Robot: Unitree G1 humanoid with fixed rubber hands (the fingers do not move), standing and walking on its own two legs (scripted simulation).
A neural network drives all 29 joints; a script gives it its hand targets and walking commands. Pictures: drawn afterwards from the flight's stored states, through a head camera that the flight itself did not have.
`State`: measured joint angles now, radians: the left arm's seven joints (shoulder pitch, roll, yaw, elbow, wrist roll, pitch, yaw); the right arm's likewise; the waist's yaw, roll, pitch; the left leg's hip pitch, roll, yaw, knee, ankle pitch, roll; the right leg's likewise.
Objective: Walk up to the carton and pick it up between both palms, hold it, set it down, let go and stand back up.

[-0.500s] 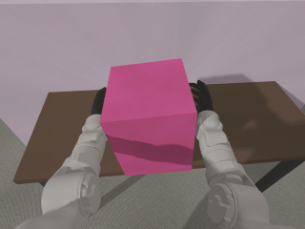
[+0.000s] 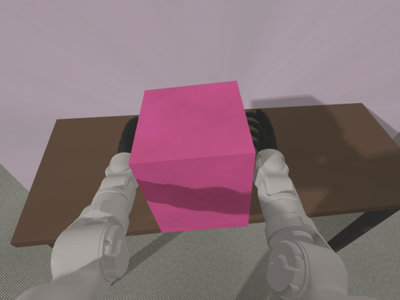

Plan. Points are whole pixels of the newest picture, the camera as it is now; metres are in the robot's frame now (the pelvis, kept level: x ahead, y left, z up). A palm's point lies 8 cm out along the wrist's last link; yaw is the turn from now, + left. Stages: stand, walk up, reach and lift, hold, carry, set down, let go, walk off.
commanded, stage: set down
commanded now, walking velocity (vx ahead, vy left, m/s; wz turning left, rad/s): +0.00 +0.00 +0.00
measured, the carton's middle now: (197, 159) +0.41 -0.03 +0.04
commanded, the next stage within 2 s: none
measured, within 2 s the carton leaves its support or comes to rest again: rests again in 1.36 s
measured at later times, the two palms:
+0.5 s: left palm (129, 155) +0.43 +0.12 +0.05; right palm (263, 153) +0.39 -0.17 +0.07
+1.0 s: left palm (128, 156) +0.43 +0.12 +0.05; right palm (263, 155) +0.39 -0.17 +0.07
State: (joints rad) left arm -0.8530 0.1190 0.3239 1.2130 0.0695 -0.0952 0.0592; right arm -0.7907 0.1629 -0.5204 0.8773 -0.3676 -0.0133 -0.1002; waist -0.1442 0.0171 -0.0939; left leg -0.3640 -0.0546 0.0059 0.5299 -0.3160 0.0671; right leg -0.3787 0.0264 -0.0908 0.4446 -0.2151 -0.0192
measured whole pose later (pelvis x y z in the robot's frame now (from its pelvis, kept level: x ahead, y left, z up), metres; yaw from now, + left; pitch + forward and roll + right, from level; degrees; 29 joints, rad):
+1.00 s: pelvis +0.00 +0.00 +0.00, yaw +0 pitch +9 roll -2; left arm -0.85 0.12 0.39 1.26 0.13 -0.20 0.02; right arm -0.76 0.20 -0.61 0.91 -0.49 -0.16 -0.10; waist -0.14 0.02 -0.07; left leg -0.36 -0.05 0.01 0.53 -0.32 0.07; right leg -0.38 0.03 -0.09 0.44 -0.22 -0.02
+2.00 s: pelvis +0.00 +0.00 +0.00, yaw +0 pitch +9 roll -2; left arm -0.87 0.12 0.47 1.25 0.23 -0.23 -0.03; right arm -0.76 0.21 -0.67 0.93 -0.50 -0.22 -0.10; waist -0.14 0.02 -0.02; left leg -0.36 -0.05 0.01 0.53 -0.32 0.07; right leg -0.38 0.03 -0.09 0.44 -0.22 -0.02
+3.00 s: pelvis +0.02 +0.02 +0.00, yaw -4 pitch +18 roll -5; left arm -0.55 0.15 0.09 0.97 0.05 -0.22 0.05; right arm -0.52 0.03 -0.25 1.16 0.07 -0.58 -0.17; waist -0.04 0.01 -0.13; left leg -0.52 -0.01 0.06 0.52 -0.31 0.08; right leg -0.50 0.06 -0.05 0.32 -0.10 -0.11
